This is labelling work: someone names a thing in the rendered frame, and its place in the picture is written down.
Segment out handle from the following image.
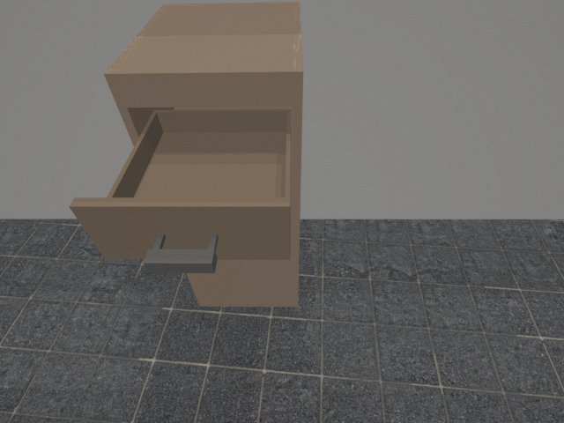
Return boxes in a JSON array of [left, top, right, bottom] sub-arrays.
[[143, 234, 219, 273]]

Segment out cabinet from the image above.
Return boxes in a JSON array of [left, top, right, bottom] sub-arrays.
[[104, 2, 303, 308]]

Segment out drawer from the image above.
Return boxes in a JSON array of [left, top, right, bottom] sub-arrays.
[[69, 109, 291, 260]]

